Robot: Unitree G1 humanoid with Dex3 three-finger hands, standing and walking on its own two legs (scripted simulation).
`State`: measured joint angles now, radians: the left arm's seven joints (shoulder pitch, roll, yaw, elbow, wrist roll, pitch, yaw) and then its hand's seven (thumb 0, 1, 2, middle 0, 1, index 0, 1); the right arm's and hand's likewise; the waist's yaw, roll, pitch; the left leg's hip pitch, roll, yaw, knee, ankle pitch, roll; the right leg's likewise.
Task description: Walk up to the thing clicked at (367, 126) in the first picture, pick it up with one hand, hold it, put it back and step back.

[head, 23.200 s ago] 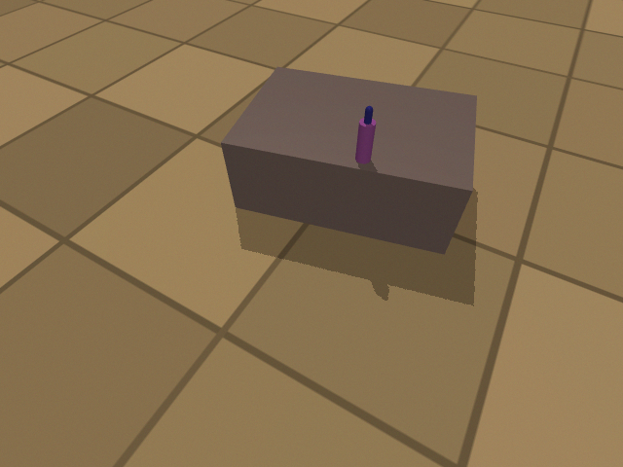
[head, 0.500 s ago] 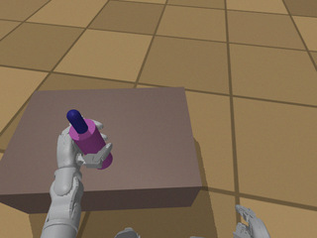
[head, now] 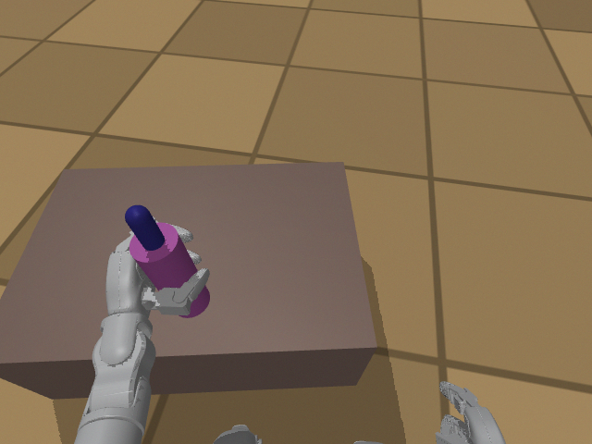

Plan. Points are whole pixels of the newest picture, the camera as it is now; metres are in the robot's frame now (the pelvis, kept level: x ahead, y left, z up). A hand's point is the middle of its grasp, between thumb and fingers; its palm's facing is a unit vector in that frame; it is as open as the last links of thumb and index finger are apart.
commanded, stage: crouch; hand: left
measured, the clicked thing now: (167, 263) +0.33 +0.17 +0.08
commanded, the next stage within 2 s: lower in 1.20 s
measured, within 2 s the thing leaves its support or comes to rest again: neither
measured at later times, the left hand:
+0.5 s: hand (185, 286) +0.36 +0.18 -0.05, palm faces +0.12 -0.99 +0.01, open 8.1 cm
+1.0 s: hand (194, 291) +0.40 +0.20 -0.15, palm faces +0.14 -0.99 +0.00, open 8.1 cm
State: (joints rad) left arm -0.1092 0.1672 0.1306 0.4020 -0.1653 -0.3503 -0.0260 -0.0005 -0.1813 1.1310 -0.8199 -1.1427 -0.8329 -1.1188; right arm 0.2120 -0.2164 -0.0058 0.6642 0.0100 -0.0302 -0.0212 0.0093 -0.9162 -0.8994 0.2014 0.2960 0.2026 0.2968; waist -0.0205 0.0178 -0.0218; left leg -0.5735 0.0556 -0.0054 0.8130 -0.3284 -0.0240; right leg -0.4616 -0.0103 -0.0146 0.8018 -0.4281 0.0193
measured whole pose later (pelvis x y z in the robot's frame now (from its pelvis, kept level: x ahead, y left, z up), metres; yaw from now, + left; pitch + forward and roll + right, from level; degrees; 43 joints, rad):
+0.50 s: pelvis -0.02 +0.00 -0.06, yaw -1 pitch +17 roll -2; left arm -0.33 0.22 0.26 0.76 -0.16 -0.59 -0.11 0.00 -0.18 1.13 -0.82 -1.14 -0.84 -1.12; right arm 0.20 -0.24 -0.03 0.66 -0.03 -0.04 0.02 0.01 -0.90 -0.89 0.20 0.30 0.20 0.30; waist -0.05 0.00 -0.09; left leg -1.01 0.07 -0.03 1.14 -0.42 -0.03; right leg -0.90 0.00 -0.02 1.14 -0.54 0.02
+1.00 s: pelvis -0.04 +0.00 -0.15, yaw -3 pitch +28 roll -4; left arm -0.53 0.30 0.37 0.88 -0.14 -0.61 -0.13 0.00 -0.18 1.14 -0.83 -1.14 -0.84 -1.11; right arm 0.16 -0.23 -0.01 0.70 -0.05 0.01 0.04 0.01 -0.90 -0.90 0.20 0.30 0.20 0.30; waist -0.07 0.02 -0.17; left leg -1.50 0.09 -0.07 1.54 -0.53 -0.03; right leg -1.37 0.03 -0.03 1.53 -0.65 0.02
